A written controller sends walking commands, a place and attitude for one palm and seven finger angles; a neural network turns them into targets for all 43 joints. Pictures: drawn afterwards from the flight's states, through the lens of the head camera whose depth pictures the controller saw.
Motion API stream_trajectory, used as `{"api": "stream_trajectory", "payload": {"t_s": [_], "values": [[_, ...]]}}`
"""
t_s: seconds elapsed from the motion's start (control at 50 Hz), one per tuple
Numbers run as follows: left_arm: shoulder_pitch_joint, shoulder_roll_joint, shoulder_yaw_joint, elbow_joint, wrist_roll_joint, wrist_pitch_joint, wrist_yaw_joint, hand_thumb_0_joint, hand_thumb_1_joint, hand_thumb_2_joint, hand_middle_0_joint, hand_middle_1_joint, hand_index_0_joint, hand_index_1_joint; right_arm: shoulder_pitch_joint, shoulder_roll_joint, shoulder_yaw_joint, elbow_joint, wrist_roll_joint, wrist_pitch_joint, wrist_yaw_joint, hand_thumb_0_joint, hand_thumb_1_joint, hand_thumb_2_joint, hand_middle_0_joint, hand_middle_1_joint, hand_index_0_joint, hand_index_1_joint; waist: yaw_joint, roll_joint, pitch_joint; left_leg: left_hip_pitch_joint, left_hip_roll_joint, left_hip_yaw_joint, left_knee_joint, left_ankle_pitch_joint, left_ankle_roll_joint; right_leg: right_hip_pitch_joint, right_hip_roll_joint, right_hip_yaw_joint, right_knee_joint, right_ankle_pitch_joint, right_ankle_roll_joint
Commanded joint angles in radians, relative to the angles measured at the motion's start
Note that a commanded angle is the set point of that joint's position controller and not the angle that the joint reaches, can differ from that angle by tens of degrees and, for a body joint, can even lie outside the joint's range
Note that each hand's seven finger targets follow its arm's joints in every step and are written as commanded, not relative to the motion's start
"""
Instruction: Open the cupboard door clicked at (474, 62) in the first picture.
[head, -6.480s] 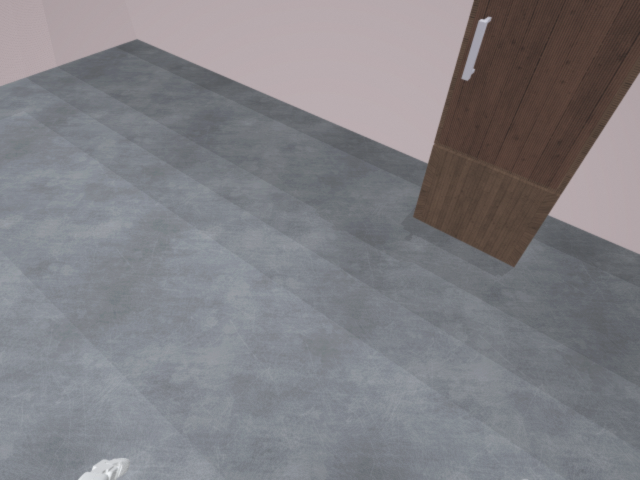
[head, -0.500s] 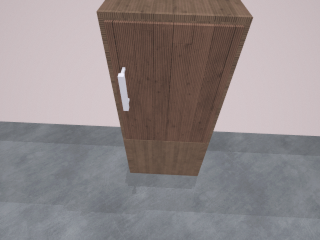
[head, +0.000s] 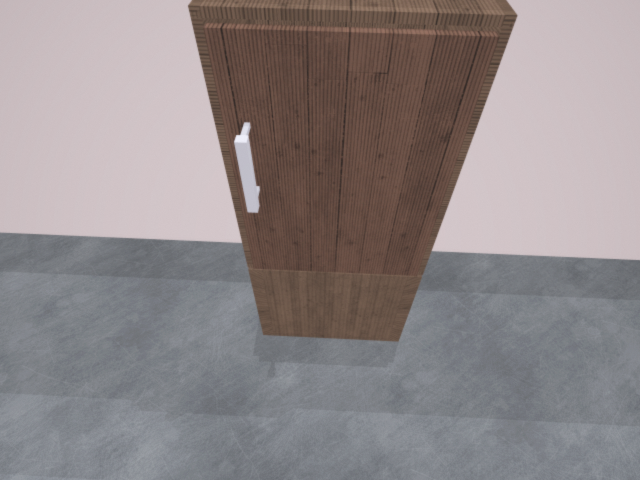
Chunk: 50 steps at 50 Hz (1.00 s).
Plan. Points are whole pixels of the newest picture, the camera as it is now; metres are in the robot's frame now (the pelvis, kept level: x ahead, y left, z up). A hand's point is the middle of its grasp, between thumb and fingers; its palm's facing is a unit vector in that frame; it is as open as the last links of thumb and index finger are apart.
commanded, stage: look again from close up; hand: left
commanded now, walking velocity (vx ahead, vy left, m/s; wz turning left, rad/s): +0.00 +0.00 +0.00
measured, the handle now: (249, 169) +0.62 +0.16 +0.01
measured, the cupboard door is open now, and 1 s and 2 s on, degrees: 0 0 0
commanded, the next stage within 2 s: shuffle to correct the standing spot in 0.36 s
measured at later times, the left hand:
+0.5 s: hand out of the picture -0.01 +0.19 -0.18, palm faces +0.05 -0.98 -0.18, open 7.3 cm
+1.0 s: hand out of the picture -0.06 +0.14 -0.18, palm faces +0.13 -0.99 -0.11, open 7.4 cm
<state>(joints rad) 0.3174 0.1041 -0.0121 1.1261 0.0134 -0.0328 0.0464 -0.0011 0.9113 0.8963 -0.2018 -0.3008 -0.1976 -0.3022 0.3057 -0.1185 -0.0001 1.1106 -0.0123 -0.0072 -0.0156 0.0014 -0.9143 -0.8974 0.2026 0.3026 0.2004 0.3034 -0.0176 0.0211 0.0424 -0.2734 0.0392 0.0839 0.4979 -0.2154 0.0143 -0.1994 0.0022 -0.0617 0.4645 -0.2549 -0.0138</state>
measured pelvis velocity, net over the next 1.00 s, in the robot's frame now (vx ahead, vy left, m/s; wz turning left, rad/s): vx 0.03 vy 0.00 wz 0.03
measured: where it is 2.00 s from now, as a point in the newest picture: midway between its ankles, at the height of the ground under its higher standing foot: outside the picture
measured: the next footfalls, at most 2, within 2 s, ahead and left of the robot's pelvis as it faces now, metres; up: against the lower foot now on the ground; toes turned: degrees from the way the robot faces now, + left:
right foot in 1.36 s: +0.15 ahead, -0.16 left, +0.00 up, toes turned -5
left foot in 1.70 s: +0.08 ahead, +0.07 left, +0.00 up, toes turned +5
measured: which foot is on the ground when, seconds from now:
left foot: down 0.00-1.00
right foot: down 0.00-1.00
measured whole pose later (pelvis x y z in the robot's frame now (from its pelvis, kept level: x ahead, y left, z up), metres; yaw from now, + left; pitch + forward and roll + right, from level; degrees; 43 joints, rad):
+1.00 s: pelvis +0.03 +0.00 -0.01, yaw +2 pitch -1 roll -2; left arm 0.50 0.12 0.03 1.10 0.02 -0.02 0.02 0.00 0.91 0.90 -0.20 -0.30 -0.20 -0.30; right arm 0.32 -0.15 -0.02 1.05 -0.01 -0.03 0.00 0.01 -0.93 -0.90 0.20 0.30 0.20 0.30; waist 0.03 -0.03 -0.02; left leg -0.32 0.04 0.11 0.56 -0.29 0.03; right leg -0.16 0.01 -0.09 0.50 -0.33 -0.02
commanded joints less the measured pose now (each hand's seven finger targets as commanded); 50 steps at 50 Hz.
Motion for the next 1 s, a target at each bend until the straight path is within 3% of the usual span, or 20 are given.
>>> {"api": "stream_trajectory", "payload": {"t_s": [0.0,0.08,0.12,0.3,0.44,0.5,0.56,0.6,0.64,0.7,0.72,0.76,0.78,0.8,0.84,0.88,0.92,0.94,0.96,0.98], "values": [[0.045,0.116,0.023,-0.066,0.003,-0.012,0.01,0.0,0.9,0.9,-0.2,-0.3,-0.2,-0.3,0.07,-0.089,-0.015,-0.071,-0.005,-0.03,-0.009,0.0,-0.9,-0.9,0.2,0.3,0.2,0.3,-0.001,0.0,-0.068,0.048,0.065,-0.101,-0.032,0.141,0.007,-0.016,-0.124,0.095,-0.028,0.162,-0.04],[0.06,0.111,0.023,-0.078,0.005,0.002,0.004,0.0,0.9,0.9,-0.2,-0.3,-0.2,-0.3,0.045,-0.109,-0.016,-0.088,-0.004,-0.024,-0.012,0.0,-0.9,-0.9,0.2,0.3,0.2,0.3,0.009,-0.03,0.052,-0.025,0.069,-0.121,-0.075,0.063,0.017,-0.076,-0.103,0.093,-0.037,0.052,-0.032],[0.062,0.119,0.024,-0.089,0.007,0.006,0.002,0.0,0.9,0.9,-0.2,-0.3,-0.2,-0.3,0.042,-0.114,-0.016,-0.095,-0.004,-0.023,-0.01,0.0,-0.9,-0.9,0.2,0.3,0.2,0.3,0.01,-0.023,0.062,-0.034,0.069,-0.127,-0.092,0.033,0.02,-0.078,-0.1,0.087,-0.038,0.032,-0.03],[0.067,0.142,0.029,-0.119,0.008,0.015,-0.006,0.0,0.9,0.9,-0.2,-0.3,-0.2,-0.3,0.01,-0.155,-0.022,-0.117,-0.005,-0.028,-0.008,0.0,-0.9,-0.9,0.2,0.3,0.2,0.3,0.02,0.019,0.009,-0.025,0.082,-0.151,-0.155,-0.042,0.03,-0.029,-0.096,0.072,-0.039,0.051,-0.021],[0.071,0.148,0.028,-0.118,0.008,0.013,-0.009,0.0,0.9,0.9,-0.2,-0.3,-0.2,-0.3,0.005,-0.158,-0.022,-0.108,-0.002,-0.026,-0.006,0.0,-0.9,-0.9,0.2,0.3,0.2,0.3,0.018,-0.023,0.002,-0.009,0.077,-0.141,-0.159,-0.048,0.025,-0.031,-0.106,0.082,-0.067,0.048,-0.018],[0.094,0.134,0.027,-0.107,0.014,0.02,-0.016,0.0,0.9,0.9,-0.2,-0.3,-0.2,-0.3,0.021,-0.165,-0.026,-0.095,-0.008,-0.016,-0.005,0.0,-0.9,-0.9,0.2,0.3,0.2,0.3,0.015,0.0,0.016,-0.024,0.092,-0.167,-0.202,-0.272,0.033,-0.057,-0.084,0.055,-0.053,-0.113,-0.02],[0.108,0.124,0.034,-0.114,0.023,0.032,-0.027,0.0,0.9,0.9,-0.2,-0.3,-0.2,-0.3,0.022,-0.198,-0.043,-0.101,-0.013,-0.006,-0.007,0.0,-0.9,-0.9,0.2,0.3,0.2,0.3,0.019,0.039,0.073,-0.105,0.141,-0.237,-0.278,-0.467,0.061,-0.078,-0.044,0.009,0.014,-0.173,-0.019],[0.134,0.113,0.036,-0.111,0.026,0.033,-0.034,0.0,0.9,0.9,-0.2,-0.3,-0.2,-0.3,0.017,-0.209,-0.05,-0.107,-0.013,-0.005,-0.009,0.0,-0.9,-0.9,0.2,0.3,0.2,0.3,0.027,0.074,0.084,-0.122,0.162,-0.26,-0.298,-0.501,0.079,-0.078,-0.03,-0.009,0.048,-0.151,-0.023],[0.159,0.1,0.04,-0.107,0.024,0.032,-0.039,0.0,0.9,0.9,-0.2,-0.3,-0.2,-0.3,0.017,-0.203,-0.055,-0.109,-0.013,-0.007,-0.01,0.0,-0.9,-0.9,0.2,0.3,0.2,0.3,0.035,0.058,0.082,-0.133,0.164,-0.248,-0.278,-0.486,0.084,-0.061,-0.031,-0.007,0.034,-0.132,-0.028],[0.196,0.116,0.046,-0.099,0.021,0.018,-0.039,0.0,0.9,0.9,-0.2,-0.3,-0.2,-0.3,0.016,-0.166,-0.049,-0.115,-0.011,-0.012,-0.008,0.0,-0.9,-0.9,0.2,0.3,0.2,0.3,0.045,-0.029,0.073,-0.16,0.096,-0.164,-0.155,-0.397,0.063,-0.026,-0.077,0.094,-0.068,-0.204,-0.05],[0.203,0.132,0.051,-0.098,0.019,0.016,-0.036,0.0,0.9,0.9,-0.2,-0.3,-0.2,-0.3,0.013,-0.146,-0.045,-0.119,-0.011,-0.013,-0.005,0.0,-0.9,-0.9,0.2,0.3,0.2,0.3,0.047,-0.092,0.084,-0.19,0.052,-0.114,-0.068,-0.361,0.048,-0.035,-0.118,0.174,-0.125,-0.283,-0.073],[0.236,0.181,0.068,-0.086,0.012,0.007,-0.025,0.0,0.9,0.9,-0.2,-0.3,-0.2,-0.3,0.002,-0.088,-0.033,-0.13,-0.01,-0.017,0.004,0.0,-0.9,-0.9,0.2,0.3,0.2,0.3,0.056,-0.254,0.087,-0.275,-0.029,0.013,0.193,-0.224,0.024,0.007,-0.259,0.377,-0.286,-0.441,-0.144],[0.249,0.178,0.072,-0.084,0.01,0.0,-0.019,0.0,0.9,0.9,-0.2,-0.3,-0.2,-0.3,-0.032,-0.087,-0.034,-0.142,-0.011,-0.019,0.009,0.0,-0.9,-0.9,0.2,0.3,0.2,0.3,0.067,-0.24,0.111,-0.322,-0.017,-0.001,0.304,-0.231,0.03,0.012,-0.301,0.426,-0.323,-0.402,-0.18],[0.255,0.177,0.074,-0.078,0.011,-0.007,-0.015,0.0,0.9,0.9,-0.2,-0.3,-0.2,-0.3,-0.043,-0.086,-0.036,-0.15,-0.009,-0.022,0.013,0.0,-0.9,-0.9,0.2,0.3,0.2,0.3,0.061,-0.195,0.097,-0.353,-0.004,-0.015,0.364,-0.241,0.033,0.043,-0.318,0.432,-0.319,-0.344,-0.205],[0.221,0.166,0.073,-0.08,0.018,-0.016,-0.014,0.0,0.9,0.9,-0.2,-0.3,-0.2,-0.3,-0.044,-0.072,-0.034,-0.15,-0.007,-0.033,0.021,0.0,-0.9,-0.9,0.2,0.3,0.2,0.3,0.042,-0.124,0.072,-0.333,0.012,-0.016,0.344,-0.227,0.033,0.061,-0.296,0.329,-0.273,-0.151,-0.209],[0.201,0.161,0.067,-0.074,0.02,-0.017,-0.015,0.0,0.9,0.9,-0.2,-0.3,-0.2,-0.3,-0.03,-0.042,-0.027,-0.143,-0.004,-0.038,0.022,0.0,-0.9,-0.9,0.2,0.3,0.2,0.3,0.029,-0.115,0.058,-0.2,0.002,0.009,0.211,-0.178,0.026,-0.006,-0.254,0.239,-0.228,-0.03,-0.19],[0.182,0.151,0.064,-0.066,0.014,-0.013,-0.017,0.0,0.9,0.9,-0.2,-0.3,-0.2,-0.3,0.041,-0.027,-0.02,-0.11,-0.002,-0.045,0.016,0.0,-0.9,-0.9,0.2,0.3,0.2,0.3,0.001,-0.121,0.051,-0.002,-0.03,0.058,0.055,-0.06,0.015,-0.113,-0.193,0.155,-0.172,-0.036,-0.146],[0.183,0.139,0.061,-0.06,0.01,-0.009,-0.021,0.0,0.9,0.9,-0.2,-0.3,-0.2,-0.3,0.094,-0.04,-0.02,-0.09,-0.002,-0.05,0.01,0.0,-0.9,-0.9,0.2,0.3,0.2,0.3,-0.016,-0.094,0.031,0.099,-0.027,0.05,-0.012,-0.031,0.007,-0.159,-0.157,0.121,-0.115,-0.071,-0.124],[0.189,0.109,0.053,-0.06,0.009,-0.005,-0.025,0.0,0.9,0.9,-0.2,-0.3,-0.2,-0.3,0.159,-0.082,-0.031,-0.066,-0.003,-0.056,0.001,0.0,-0.9,-0.9,0.2,0.3,0.2,0.3,-0.034,-0.014,0.011,0.188,0.036,-0.025,-0.074,-0.061,0.014,-0.211,-0.12,0.086,-0.007,-0.088,-0.096],[0.2,0.065,0.046,-0.072,0.008,0.0,-0.033,0.0,0.9,0.9,-0.2,-0.3,-0.2,-0.3,0.222,-0.163,-0.051,-0.051,-0.012,-0.059,-0.01,0.0,-0.9,-0.9,0.2,0.3,0.2,0.3,-0.05,0.16,-0.004,0.272,0.231,-0.316,-0.186,-0.149,0.087,-0.361,-0.039,0.019,0.188,-0.164,-0.049]]}}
